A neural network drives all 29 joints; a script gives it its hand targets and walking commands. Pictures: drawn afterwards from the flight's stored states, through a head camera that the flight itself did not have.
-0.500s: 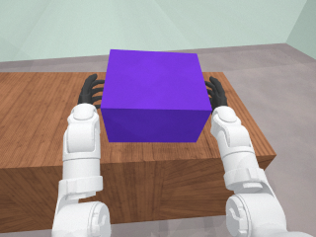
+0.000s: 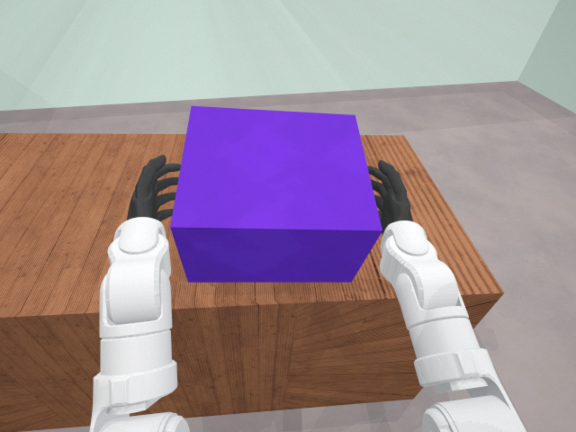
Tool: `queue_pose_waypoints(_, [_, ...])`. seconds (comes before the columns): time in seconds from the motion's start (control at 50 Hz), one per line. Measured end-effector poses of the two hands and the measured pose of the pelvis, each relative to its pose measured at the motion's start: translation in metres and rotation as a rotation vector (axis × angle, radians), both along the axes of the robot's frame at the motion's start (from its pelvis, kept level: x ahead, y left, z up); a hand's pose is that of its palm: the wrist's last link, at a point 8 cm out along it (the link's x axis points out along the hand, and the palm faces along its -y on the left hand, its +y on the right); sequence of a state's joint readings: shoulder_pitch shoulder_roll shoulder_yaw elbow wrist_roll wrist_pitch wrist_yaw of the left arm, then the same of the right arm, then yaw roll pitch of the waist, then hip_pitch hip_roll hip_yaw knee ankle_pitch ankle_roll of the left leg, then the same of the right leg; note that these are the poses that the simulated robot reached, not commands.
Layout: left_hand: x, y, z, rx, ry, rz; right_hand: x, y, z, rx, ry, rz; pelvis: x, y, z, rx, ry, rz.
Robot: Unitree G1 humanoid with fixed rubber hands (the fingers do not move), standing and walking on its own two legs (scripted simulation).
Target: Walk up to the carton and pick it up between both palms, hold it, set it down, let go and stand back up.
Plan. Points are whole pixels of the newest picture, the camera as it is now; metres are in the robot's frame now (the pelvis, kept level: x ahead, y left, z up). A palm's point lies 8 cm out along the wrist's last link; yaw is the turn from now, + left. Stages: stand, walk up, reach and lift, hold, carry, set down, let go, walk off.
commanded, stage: hold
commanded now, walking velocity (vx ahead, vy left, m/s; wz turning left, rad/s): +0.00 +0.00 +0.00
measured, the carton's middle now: (273, 196) +0.39 +0.02 +0.16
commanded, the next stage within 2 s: none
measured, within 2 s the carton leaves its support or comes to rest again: neither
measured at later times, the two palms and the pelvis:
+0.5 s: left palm (158, 203) +0.36 +0.17 +0.17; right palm (393, 205) +0.37 -0.15 +0.16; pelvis +0.00 +0.00 +0.00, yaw +0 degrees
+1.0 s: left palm (153, 212) +0.36 +0.18 +0.16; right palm (384, 211) +0.37 -0.14 +0.15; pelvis +0.02 -0.02 +0.00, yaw +0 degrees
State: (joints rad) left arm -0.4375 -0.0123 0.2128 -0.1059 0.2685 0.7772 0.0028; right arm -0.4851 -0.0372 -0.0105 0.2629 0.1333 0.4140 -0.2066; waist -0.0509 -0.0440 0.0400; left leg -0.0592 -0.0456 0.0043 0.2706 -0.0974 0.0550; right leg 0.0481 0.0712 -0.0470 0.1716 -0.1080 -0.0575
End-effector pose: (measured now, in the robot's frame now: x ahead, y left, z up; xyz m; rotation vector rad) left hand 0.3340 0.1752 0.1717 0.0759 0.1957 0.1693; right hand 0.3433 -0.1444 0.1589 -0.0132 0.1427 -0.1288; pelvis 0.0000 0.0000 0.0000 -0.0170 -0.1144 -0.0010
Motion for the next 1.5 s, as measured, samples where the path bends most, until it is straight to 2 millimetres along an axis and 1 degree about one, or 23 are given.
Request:
queue_pose_waypoints(0.14, [-0.001, -0.001, 0.003, -0.005, 0.001, -0.001, -0.001, -0.001, 0.003, 0.005, 0.002, -0.003, 0.0, -0.001, 0.0, 0.002, -0.005, -0.001])
queue_pose_waypoints(0.32, [-0.001, -0.001, 0.001, -0.011, 0.012, -0.003, -0.003, -0.001, 0.0, 0.004, 0.012, -0.006, -0.003, -0.002, 0.0, 0.003, -0.007, -0.006])
queue_pose_waypoints(0.42, [0.016, -0.004, -0.003, -0.021, 0.064, 0.001, 0.016, -0.004, -0.006, -0.011, 0.065, 0.0, -0.005, -0.003, -0.001, 0.006, 0.018, -0.007])
queue_pose_waypoints(0.58, [0.04, -0.014, 0.005, 0.006, 0.038, -0.012, 0.04, -0.015, 0.002, -0.012, 0.037, 0.002, 0.005, -0.006, 0.001, 0.008, 0.063, -0.004])
queue_pose_waypoints(0.66, [0.049, -0.017, 0.004, -0.005, 0.025, -0.032, 0.045, -0.019, 0.001, -0.026, 0.022, -0.004, 0.013, -0.009, 0.001, 0.013, 0.074, -0.005])
queue_pose_waypoints(0.72, [0.053, -0.017, 0.0, -0.012, 0.027, -0.043, 0.045, -0.019, -0.002, -0.032, 0.023, -0.012, 0.019, -0.011, 0.002, 0.017, 0.079, -0.007])
queue_pose_waypoints(0.82, [0.048, -0.011, -0.012, -0.019, 0.037, -0.038, 0.039, -0.013, -0.011, -0.025, 0.032, -0.013, 0.025, -0.015, 0.003, 0.021, 0.1, -0.01])
queue_pose_waypoints(0.9, [0.036, -0.004, -0.016, -0.012, 0.031, -0.018, 0.031, -0.005, -0.016, -0.013, 0.026, -0.006, 0.024, -0.016, 0.003, 0.019, 0.114, -0.007])
queue_pose_waypoints(0.94, [0.033, -0.001, -0.017, -0.012, 0.034, -0.008, 0.031, -0.002, -0.017, -0.017, 0.029, 0.002, 0.022, -0.016, 0.003, 0.022, 0.12, -0.004])
queue_pose_waypoints(1.0, [0.028, 0.001, -0.015, -0.01, 0.03, 0.01, 0.031, 0.001, -0.013, -0.026, 0.023, 0.017, 0.019, -0.016, 0.002, 0.019, 0.122, 0.002])
queue_pose_waypoints(1.08, [0.022, 0.003, -0.005, -0.008, 0.003, 0.01, 0.027, 0.002, 0.0, -0.026, -0.007, 0.023, 0.015, -0.015, 0.002, 0.018, 0.118, 0.002])
queue_pose_waypoints(1.2, [0.024, 0.003, 0.004, -0.033, 0.018, -0.01, 0.028, 0.001, 0.01, -0.035, 0.006, 0.02, 0.007, -0.014, 0.002, 0.018, 0.09, 0.0])
queue_pose_waypoints(1.32, [0.027, 0.0, 0.009, -0.014, 0.03, -0.021, 0.03, -0.003, 0.01, -0.032, 0.021, 0.017, 0.0, -0.011, 0.001, 0.015, 0.079, 0.002])
queue_pose_waypoints(1.5, [0.038, -0.012, -0.004, -0.019, 0.058, -0.027, 0.037, -0.014, -0.007, -0.056, 0.062, 0.01, -0.006, -0.008, 0.001, 0.013, 0.085, -0.004])
